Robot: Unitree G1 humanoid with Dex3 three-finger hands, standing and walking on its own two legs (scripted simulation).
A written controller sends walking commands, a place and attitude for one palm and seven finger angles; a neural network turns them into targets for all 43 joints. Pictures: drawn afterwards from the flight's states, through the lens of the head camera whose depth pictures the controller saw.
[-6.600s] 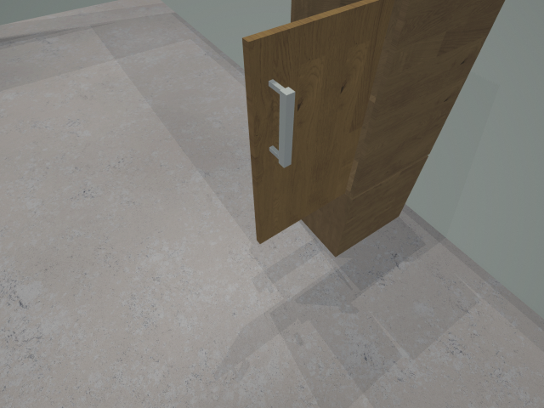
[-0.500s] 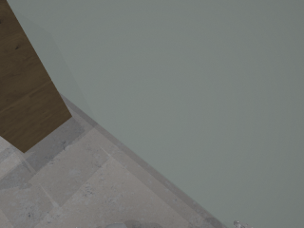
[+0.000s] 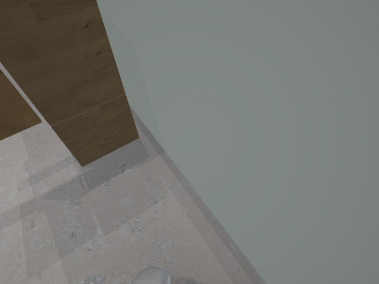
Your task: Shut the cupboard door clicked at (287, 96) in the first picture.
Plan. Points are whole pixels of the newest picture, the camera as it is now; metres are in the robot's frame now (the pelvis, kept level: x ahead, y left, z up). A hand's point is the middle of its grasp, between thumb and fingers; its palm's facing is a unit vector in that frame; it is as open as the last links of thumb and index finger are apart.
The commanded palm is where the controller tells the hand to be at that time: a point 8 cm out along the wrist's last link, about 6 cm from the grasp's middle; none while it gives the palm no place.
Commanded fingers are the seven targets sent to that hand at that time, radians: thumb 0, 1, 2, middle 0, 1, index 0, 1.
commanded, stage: turn to face it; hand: left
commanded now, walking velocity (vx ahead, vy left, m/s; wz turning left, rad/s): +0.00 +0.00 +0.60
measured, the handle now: out of the picture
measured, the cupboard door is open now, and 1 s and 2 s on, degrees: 92 92 92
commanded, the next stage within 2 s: take the last steps up to it in 0.88 s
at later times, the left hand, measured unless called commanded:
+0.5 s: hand out of the picture +0.08 +0.23 -0.16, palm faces +0.31 -0.90 -0.30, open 7.4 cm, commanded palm none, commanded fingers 0.00 0.90 0.90 -0.20 -0.30 -0.20 -0.30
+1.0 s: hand out of the picture -0.02 +0.21 -0.17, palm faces +0.54 -0.80 -0.24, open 7.4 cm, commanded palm none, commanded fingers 0.00 0.90 0.90 -0.20 -0.30 -0.20 -0.30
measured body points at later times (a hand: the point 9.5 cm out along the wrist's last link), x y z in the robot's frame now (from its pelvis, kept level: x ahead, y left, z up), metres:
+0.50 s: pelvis +0.03 -0.01 -0.01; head +0.07 -0.01 +0.44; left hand +0.06 +0.28 -0.13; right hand +0.17 -0.24 -0.16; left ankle +0.01 +0.12 -0.73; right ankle +0.06 -0.15 -0.74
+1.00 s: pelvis +0.05 +0.00 +0.00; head +0.08 +0.04 +0.45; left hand -0.04 +0.25 -0.15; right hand +0.26 -0.15 -0.14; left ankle -0.01 +0.10 -0.74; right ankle +0.09 -0.13 -0.69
